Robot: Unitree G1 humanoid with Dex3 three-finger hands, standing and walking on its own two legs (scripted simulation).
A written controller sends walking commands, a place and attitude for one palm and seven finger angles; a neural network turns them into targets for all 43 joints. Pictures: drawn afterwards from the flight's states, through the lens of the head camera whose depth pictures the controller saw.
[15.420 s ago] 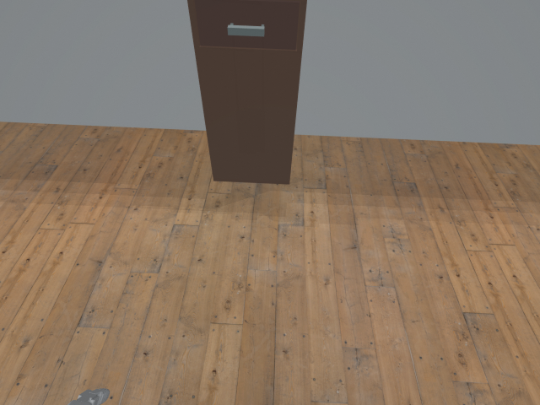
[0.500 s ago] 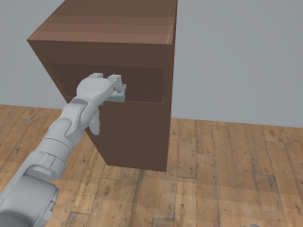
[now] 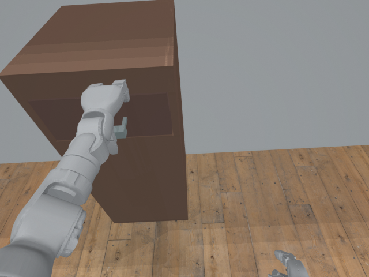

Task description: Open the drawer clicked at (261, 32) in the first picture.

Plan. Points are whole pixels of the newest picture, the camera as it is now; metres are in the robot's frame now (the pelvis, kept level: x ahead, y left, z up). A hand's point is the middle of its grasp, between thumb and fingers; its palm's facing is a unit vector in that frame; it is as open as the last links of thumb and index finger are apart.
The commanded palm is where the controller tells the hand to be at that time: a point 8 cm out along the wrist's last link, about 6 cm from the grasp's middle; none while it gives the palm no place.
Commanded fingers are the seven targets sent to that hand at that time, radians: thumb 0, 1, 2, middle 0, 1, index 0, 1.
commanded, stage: move the hooked fingers above the handle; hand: left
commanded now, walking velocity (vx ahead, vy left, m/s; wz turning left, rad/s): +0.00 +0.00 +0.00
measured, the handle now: (103, 127) +0.51 +0.21 +0.04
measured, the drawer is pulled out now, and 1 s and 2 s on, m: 0.00 0.00 0.00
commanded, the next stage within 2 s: none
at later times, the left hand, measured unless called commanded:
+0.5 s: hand (106, 118) +0.47 +0.18 +0.10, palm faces +0.08 -0.07 -0.99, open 13.4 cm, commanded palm +0.44 +0.24 +0.15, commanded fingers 0.00 -0.50 0.30 -0.30 -1.20 -0.30 -1.20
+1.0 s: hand (95, 131) +0.44 +0.21 +0.09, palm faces +0.00 -0.07 -1.00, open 13.8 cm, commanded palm +0.44 +0.23 +0.15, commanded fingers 0.00 -0.50 0.30 -0.30 -1.20 -0.30 -1.20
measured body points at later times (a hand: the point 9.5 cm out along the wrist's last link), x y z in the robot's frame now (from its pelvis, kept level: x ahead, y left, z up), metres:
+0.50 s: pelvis +0.01 +0.02 -0.01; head +0.06 -0.01 +0.44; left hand +0.46 +0.18 +0.15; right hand +0.11 -0.22 -0.16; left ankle -0.01 +0.11 -0.73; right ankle -0.03 -0.02 -0.73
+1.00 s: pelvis +0.01 +0.04 -0.01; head +0.06 +0.03 +0.44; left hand +0.44 +0.21 +0.14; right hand +0.10 -0.24 -0.14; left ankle -0.01 +0.11 -0.73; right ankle -0.03 -0.02 -0.73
